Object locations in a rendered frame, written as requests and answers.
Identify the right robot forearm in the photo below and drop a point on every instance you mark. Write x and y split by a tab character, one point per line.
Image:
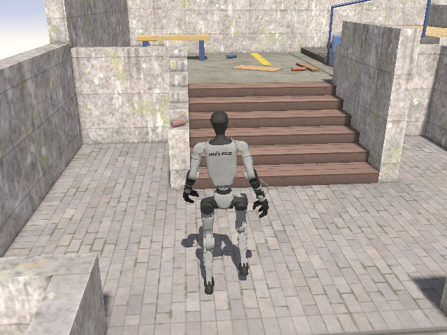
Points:
258	190

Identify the right robot hand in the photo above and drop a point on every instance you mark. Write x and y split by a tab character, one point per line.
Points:
264	207

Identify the right robot shin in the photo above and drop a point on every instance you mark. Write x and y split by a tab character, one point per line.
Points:
242	244

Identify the humanoid robot torso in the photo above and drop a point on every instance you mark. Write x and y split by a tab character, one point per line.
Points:
221	163

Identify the left robot upper arm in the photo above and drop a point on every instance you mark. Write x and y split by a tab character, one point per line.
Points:
198	149

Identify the left robot forearm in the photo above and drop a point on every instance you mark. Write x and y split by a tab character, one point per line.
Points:
188	184

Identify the right robot upper arm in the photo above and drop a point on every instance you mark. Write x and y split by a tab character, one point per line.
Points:
246	159

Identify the left robot hand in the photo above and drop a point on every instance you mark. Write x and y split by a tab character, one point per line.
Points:
186	196

